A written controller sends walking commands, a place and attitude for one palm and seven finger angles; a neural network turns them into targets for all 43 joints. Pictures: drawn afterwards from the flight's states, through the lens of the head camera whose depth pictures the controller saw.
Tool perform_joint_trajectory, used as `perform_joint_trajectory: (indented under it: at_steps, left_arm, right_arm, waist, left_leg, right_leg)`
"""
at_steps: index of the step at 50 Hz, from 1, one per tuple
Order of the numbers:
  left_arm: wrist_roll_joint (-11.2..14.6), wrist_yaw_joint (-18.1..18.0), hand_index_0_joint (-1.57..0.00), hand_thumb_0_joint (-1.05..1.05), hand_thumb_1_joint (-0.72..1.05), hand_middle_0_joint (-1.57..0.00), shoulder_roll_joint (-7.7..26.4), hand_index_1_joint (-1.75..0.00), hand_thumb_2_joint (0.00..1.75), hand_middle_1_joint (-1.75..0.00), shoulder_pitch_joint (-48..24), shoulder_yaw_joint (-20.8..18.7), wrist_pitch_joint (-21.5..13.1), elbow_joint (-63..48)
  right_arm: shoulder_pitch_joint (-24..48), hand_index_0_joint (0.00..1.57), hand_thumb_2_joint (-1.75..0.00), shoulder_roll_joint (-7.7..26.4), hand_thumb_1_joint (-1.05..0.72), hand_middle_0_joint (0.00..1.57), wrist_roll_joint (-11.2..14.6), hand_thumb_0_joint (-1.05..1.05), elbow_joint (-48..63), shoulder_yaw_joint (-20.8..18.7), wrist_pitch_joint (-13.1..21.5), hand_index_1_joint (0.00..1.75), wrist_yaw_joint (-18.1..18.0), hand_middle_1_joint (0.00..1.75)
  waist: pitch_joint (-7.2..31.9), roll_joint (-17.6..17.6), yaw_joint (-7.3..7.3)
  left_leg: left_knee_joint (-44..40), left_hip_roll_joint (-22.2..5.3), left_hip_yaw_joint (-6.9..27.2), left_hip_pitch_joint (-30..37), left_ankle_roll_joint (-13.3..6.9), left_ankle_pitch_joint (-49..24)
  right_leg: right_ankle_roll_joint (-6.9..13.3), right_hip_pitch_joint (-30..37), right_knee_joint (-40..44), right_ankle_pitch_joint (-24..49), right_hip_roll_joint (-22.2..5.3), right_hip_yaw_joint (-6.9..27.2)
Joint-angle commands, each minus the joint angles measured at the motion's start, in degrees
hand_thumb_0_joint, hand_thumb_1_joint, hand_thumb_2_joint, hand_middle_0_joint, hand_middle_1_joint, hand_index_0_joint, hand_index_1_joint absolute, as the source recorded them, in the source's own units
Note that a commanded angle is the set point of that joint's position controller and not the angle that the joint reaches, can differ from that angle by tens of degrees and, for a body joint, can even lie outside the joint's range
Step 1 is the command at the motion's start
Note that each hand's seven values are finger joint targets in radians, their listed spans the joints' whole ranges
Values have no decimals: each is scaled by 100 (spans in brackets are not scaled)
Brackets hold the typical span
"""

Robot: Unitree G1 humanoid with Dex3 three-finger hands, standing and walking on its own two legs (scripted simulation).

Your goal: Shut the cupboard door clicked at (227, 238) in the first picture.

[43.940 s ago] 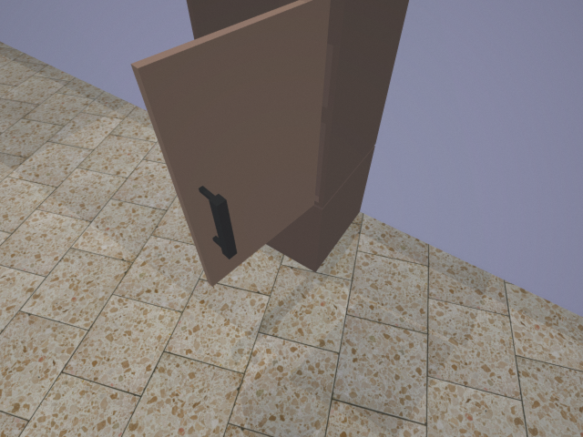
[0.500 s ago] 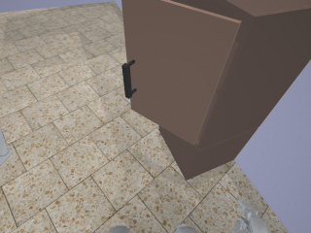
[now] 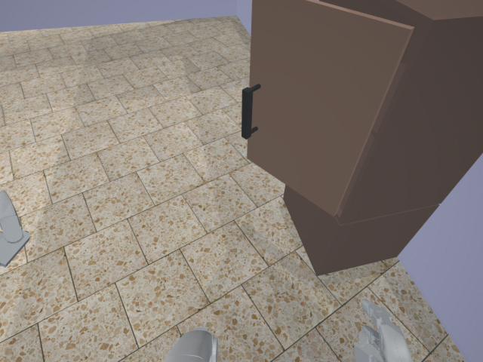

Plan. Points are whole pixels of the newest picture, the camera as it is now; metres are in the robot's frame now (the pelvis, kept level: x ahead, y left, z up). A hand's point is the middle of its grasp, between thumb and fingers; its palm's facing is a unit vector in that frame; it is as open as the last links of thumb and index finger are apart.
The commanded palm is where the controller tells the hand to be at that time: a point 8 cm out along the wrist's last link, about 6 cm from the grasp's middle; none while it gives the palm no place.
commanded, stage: stop stepping back and stand still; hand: left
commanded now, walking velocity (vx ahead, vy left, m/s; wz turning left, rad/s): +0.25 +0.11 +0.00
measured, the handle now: (251, 112) +0.85 +0.07 -0.07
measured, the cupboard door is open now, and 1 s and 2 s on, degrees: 32 32 32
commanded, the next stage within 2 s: let the arm hang, fingers relaxed in 0.80 s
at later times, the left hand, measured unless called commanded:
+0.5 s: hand (29, 256) +0.16 +0.24 +0.21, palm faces +0.29 -0.82 -0.50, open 7.4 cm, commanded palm +0.10 +0.29 +0.21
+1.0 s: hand (101, 280) +0.20 +0.23 +0.09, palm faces +0.04 -0.84 -0.54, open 7.4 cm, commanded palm none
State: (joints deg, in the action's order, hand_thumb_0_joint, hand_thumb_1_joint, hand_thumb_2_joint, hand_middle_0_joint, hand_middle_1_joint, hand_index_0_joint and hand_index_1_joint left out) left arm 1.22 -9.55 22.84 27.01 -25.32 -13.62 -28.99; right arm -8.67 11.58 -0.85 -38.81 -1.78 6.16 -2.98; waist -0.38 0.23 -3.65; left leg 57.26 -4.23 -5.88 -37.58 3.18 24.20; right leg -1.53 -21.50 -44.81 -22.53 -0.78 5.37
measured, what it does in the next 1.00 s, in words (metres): steps on the spot: left foot, then right foot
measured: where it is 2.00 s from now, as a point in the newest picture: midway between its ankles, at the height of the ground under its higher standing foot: outside the picture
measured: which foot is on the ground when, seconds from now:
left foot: up 0.00-0.10, down 0.12-0.44, up 0.46-0.66, down 0.68-1.00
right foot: down 0.00-0.10, up 0.12-0.44, down 0.46-1.00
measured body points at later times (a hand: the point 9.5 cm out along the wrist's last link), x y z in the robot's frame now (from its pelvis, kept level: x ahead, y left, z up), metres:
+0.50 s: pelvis -0.09 +0.02 +0.02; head -0.09 +0.02 +0.47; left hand +0.14 +0.28 +0.24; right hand -0.01 -0.26 -0.07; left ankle +0.01 +0.12 -0.69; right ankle -0.18 -0.05 -0.71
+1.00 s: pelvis -0.07 +0.02 +0.02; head -0.08 -0.01 +0.46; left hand +0.19 +0.27 +0.12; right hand +0.03 -0.24 -0.10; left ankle +0.01 +0.12 -0.70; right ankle -0.17 -0.05 -0.71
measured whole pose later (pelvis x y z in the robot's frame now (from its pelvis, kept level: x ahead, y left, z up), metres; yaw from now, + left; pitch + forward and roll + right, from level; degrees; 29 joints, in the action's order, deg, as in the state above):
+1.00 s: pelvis -0.07 +0.02 +0.02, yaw -13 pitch +2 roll +1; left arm -1.2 -3.5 22.6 21.6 -12.6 -5.0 -1.8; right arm -10.2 14.2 -0.9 -42.9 0.5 4.2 0.0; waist 3.0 -4.2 -0.7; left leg 37.4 -1.4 -4.9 -25.2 -0.6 11.6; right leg 2.5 -11.2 -34.5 -25.1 1.3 -2.0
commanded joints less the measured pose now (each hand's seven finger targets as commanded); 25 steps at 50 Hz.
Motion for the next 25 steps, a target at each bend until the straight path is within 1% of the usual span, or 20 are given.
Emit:
perform_joint_trajectory:
  at_steps: [1, 3, 4, 5, 6, 7, 8, 9, 10, 12, 14, 16, 18, 19, 20, 21, 22, 23, 24, 25]
  left_arm:
    - [29, -84, -20, 0, 90, -20, 1272, -30, 90, -30, -1278, -485, -40, -969]
    - [-2, -48, -20, 0, 90, -20, 1107, -30, 90, -30, -1652, -238, -56, -949]
    - [50, -44, -20, 0, 90, -20, 1050, -30, 90, -30, -1469, -299, -134, -895]
    - [8, -68, -20, 0, 90, -20, 1071, -30, 90, -30, -1414, -344, -190, -1197]
    - [74, -88, -20, 0, 90, -20, 1114, -30, 90, -30, -1326, -443, -258, -1241]
    - [157, -53, -20, 0, 90, -20, 1002, -30, 90, -30, -642, -503, -219, -870]
    - [185, -8, -20, 0, 90, -20, 998, -30, 90, -30, -481, -518, -182, -1268]
    - [135, -5, -20, 0, 90, -20, 904, -30, 90, -30, -296, -445, -132, -1450]
    - [127, -25, -20, 0, 90, -20, 877, -30, 90, -30, -108, -409, -72, -1535]
    - [106, -74, -20, 0, 90, -20, 889, -30, 90, -30, 140, -383, 37, -1632]
    - [96, -92, -20, 0, 90, -20, 1066, -30, 90, -30, 311, -471, 71, -1672]
    - [158, -150, -20, 0, 90, -20, 1251, -30, 90, -30, 430, -602, 110, -1482]
    - [177, -166, -20, 0, 90, -20, 1401, -30, 90, -30, 444, -744, 187, -1226]
    - [193, -166, -20, 0, 90, -20, 1357, -30, 90, -30, 379, -682, 213, -1285]
    - [175, -178, -20, 0, 90, -20, 1560, -30, 90, -30, 355, -864, 222, -1201]
    - [171, -193, -20, 0, 90, -20, 1690, -30, 90, -30, 321, -1030, 223, -1087]
    - [186, -232, -20, 0, 90, -20, 1838, -30, 90, -30, 139, -1154, 168, -1142]
    - [190, -304, -20, 0, 90, -20, 1903, -30, 90, -30, 255, -1327, 27, -751]
    - [255, -262, -20, 0, 90, -20, 1175, -30, 90, -30, 366, -688, 67, -289]
    - [210, -239, -20, 0, 90, -20, 1121, -30, 90, -30, 329, -561, 106, -295]
  right_arm:
    - [260, 20, -90, 461, -90, 20, 65, 0, 952, -35, 220, 30, -207, 30]
    - [161, 20, -90, 649, -90, 20, 102, 0, 926, -59, 240, 30, -311, 30]
    - [87, 20, -90, 791, -90, 20, 125, 0, 1022, -107, 307, 30, -320, 30]
    - [8, 20, -90, 984, -90, 20, 124, 0, 1181, -191, 372, 30, -277, 30]
    - [4, 20, -90, 905, -90, 20, 125, 0, 1247, -259, 465, 30, -227, 30]
    - [-47, 20, -90, 824, -90, 20, 140, 0, 1222, -235, 527, 30, -167, 30]
    - [-10, 20, -90, 809, -90, 20, 96, 0, 1279, -236, 539, 30, -59, 30]
    - [84, 20, -90, 776, -90, 20, 104, 0, 1276, -187, 509, 30, 14, 30]
    - [193, 20, -90, 764, -90, 20, 122, 0, 1283, -154, 467, 30, 52, 30]
    - [248, 20, -90, 763, -90, 20, 108, 0, 1303, -88, 363, 30, 72, 30]
    - [197, 20, -90, 715, -90, 20, 57, 0, 1364, -32, 269, 30, 15, 30]
    - [113, 20, -90, 684, -90, 20, 5, 0, 1396, 25, 181, 30, -96, 30]
    - [30, 20, -90, 717, -90, 20, 14, 0, 1359, 7, 70, 30, -173, 30]
    - [-40, 20, -90, 697, -90, 20, 11, 0, 1362, 10, 28, 30, -188, 30]
    - [-103, 20, -90, 710, -90, 20, 6, 0, 1329, -5, -36, 30, -189, 30]
    - [-184, 20, -90, 664, -90, 20, -4, 0, 1276, -23, -114, 30, -163, 30]
    - [-182, 20, -90, 699, -90, 20, -9, 0, 1247, -6, -111, 30, -128, 30]
    - [-171, 20, -90, 754, -90, 20, -44, 0, 1255, 57, 21, 30, -70, 30]
    - [-381, 20, -90, 647, -90, 20, 169, 0, 1062, -34, 53, 30, -53, 30]
    - [-203, 20, -90, 799, -90, 20, 190, 0, 1118, -114, 46, 30, -67, 30]
  waist:
    - [303, 1803, 389]
    - [605, -59, 514]
    - [677, -958, 437]
    - [934, -1891, 325]
    - [914, -1436, 334]
    - [985, -1500, 466]
    - [889, -1510, 499]
    - [667, -1175, 509]
    - [560, -946, 468]
    - [350, -1351, 429]
    - [357, -1610, 399]
    - [472, -1728, 422]
    - [521, -1529, 493]
    - [597, -1278, 557]
    - [597, -843, 583]
    - [607, 42, 561]
    - [485, 638, 469]
    - [436, 595, 413]
    - [765, 1252, 447]
    - [312, 1363, 420]
  left_leg:
    - [-877, 234, 409, 1961, -83, 253]
    - [-3120, 373, 6, 2762, -96, -1055]
    - [-3640, -336, 513, 3069, -241, -1608]
    - [-4010, -1479, 1581, 3022, -681, -2050]
    - [-4337, -1864, 1836, 2923, -961, -1260]
    - [-4666, -1991, 2117, 2672, -978, 262]
    - [-4721, -1954, 2259, 2485, -1012, 674]
    - [-4660, -1878, 1879, 2315, -1027, 772]
    - [-4678, -1748, 1544, 2114, -958, 913]
    - [-5083, -1410, 1012, 1571, -663, 1453]
    - [-5329, -1208, 746, 1620, -426, 1598]
    - [-5266, -1119, 591, 1794, -390, 1489]
    - [-4684, -778, 294, 1838, -317, 1338]
    - [-4232, -610, 246, 1726, -345, 1021]
    - [-3314, -461, 154, 1464, -398, 537]
    - [-1986, -184, 36, 1055, -334, 21]
    - [-1074, 46, 116, 393, -279, -285]
    - [-902, 34, 197, 228, -225, -444]
    - [-625, 142, 328, 90, -175, -97]
    - [-550, 89, 394, -28, -174, -353]
  right_leg:
    - [846, -720, 2213, 2853, -1030, 1172]
    - [452, -318, 1369, 2635, -585, 615]
    - [221, -469, 793, 1629, -214, 381]
    - [-17, -696, -102, -258, 156, -68]
    - [-54, -783, -991, -888, 354, -267]
    - [-54, -866, -1745, -739, 297, -281]
    - [-46, -888, -1932, -532, 205, -191]
    - [-33, -870, -1963, -246, 83, -277]
    - [-40, -711, -1800, -104, 58, -485]
    - [-4, -135, -1290, -72, 241, -963]
    - [74, 278, -548, -190, 432, -1264]
    - [205, 885, 555, -546, 530, -1490]
    - [292, 1520, 1914, -227, 576, -1661]
    - [382, 1819, 2273, -56, 397, -1484]
    - [632, 1847, 2523, 66, -122, -811]
    - [1029, 1694, 2890, -15, -934, 483]
    - [1408, 1636, 3225, 731, -1795, 1583]
    - [1558, 1789, 3021, 2541, -1948, 1493]
    - [1392, 2244, 2605, 2578, -1682, 1141]
    - [1249, 1999, 2567, 2941, -1564, 1183]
